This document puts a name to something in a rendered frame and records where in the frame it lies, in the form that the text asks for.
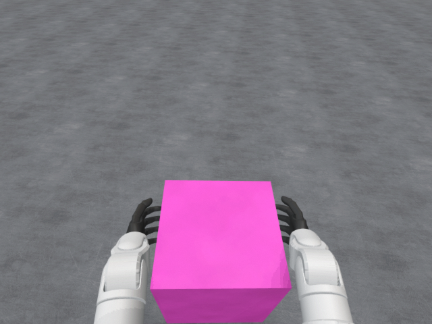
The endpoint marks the left robot hand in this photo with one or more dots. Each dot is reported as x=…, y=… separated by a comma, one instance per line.
x=138, y=222

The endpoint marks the right robot hand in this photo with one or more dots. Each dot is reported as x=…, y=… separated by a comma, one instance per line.
x=295, y=220

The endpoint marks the robot right forearm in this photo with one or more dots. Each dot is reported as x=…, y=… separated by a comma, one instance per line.
x=321, y=290

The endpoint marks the robot left forearm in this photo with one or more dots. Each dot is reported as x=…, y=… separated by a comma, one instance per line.
x=123, y=286

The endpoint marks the carton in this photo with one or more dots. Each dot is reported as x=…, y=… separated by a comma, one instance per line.
x=219, y=255

